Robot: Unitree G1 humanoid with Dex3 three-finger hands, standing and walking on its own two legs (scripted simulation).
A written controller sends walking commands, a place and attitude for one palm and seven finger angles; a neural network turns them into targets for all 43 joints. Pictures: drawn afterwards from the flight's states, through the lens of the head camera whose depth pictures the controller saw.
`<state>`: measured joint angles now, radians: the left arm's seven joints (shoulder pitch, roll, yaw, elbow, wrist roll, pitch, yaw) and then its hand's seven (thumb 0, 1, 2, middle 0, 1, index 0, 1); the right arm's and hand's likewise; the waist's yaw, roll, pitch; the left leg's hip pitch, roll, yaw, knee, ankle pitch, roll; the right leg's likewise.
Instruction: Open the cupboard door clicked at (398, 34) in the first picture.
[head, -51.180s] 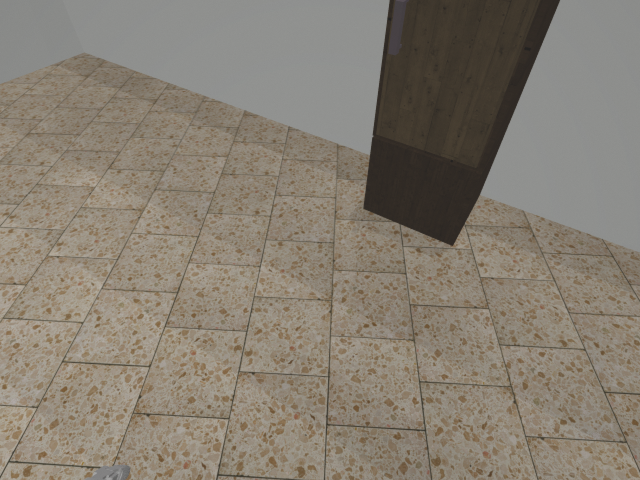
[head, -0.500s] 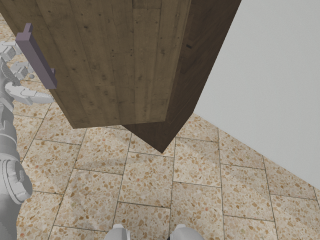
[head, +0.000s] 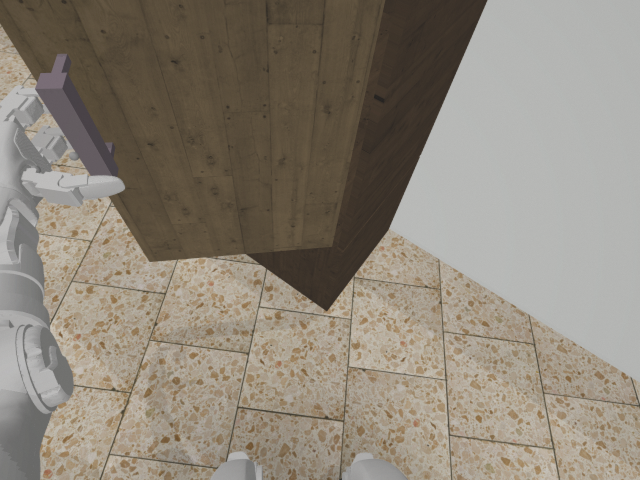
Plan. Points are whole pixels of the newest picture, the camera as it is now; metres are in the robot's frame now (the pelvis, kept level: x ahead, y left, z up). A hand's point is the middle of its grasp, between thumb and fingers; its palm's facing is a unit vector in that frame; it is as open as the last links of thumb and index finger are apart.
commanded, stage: close the thumb around the handle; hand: left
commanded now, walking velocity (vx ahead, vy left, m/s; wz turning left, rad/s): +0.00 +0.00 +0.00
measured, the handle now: (86, 122) +0.53 +0.27 +0.11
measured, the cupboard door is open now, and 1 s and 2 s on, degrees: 44 55 87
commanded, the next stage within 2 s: pull the door open along its arc in 0.48 s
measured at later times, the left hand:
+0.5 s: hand (88, 156) +0.47 +0.25 +0.11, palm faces +0.08 -1.00 +0.00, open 6.8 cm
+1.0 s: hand (99, 203) +0.41 +0.22 +0.11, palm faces +0.07 -1.00 +0.01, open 6.8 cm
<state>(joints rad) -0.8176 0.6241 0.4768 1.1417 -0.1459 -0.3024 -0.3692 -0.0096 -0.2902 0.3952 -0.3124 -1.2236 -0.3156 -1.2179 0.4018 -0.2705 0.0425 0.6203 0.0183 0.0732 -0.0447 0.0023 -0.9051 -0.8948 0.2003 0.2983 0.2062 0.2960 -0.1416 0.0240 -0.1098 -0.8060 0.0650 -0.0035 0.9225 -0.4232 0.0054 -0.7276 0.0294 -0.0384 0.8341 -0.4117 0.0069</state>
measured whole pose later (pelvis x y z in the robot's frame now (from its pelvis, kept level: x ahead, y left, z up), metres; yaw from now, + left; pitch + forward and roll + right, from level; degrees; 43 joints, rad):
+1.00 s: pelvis +0.01 +0.00 +0.01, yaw -1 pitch +13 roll -2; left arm -0.38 0.38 0.38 0.63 -0.26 -0.23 -0.28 0.00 0.63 0.76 -0.27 -1.31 -0.26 -1.30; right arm 0.38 -0.26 0.01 0.56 0.05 0.06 -0.02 0.01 -0.91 -0.90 0.20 0.30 0.20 0.30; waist -0.08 0.04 -0.14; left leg -0.65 0.06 0.03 0.83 -0.41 0.00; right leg -0.60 0.02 0.00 0.77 -0.41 0.00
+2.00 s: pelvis +0.00 -0.05 +0.02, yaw +4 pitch +3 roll +1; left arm 0.21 -0.05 -0.10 -0.06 -0.01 -0.12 0.46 0.01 -0.07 0.49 -0.33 -1.25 -0.33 -1.24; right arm 0.22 -0.21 0.01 0.59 -0.06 0.06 -0.05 0.01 -0.91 -0.90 0.20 0.30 0.20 0.30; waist 0.00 0.05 -0.08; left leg -0.43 0.04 -0.04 0.74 -0.36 -0.05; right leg -0.39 0.01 -0.08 0.76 -0.43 -0.05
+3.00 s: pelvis -0.01 -0.01 +0.01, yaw +3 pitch +3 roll +0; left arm 0.36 0.11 -0.12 -0.22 -0.09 -0.13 0.03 -0.01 -0.50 0.30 -0.18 -0.32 -0.17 -0.31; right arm 0.25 -0.20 0.05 0.48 0.00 -0.05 -0.02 0.01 -0.90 -0.90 0.20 0.30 0.20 0.30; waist 0.01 0.04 -0.07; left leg -0.49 0.02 -0.01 0.82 -0.39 -0.01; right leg -0.44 -0.01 -0.04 0.81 -0.43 -0.01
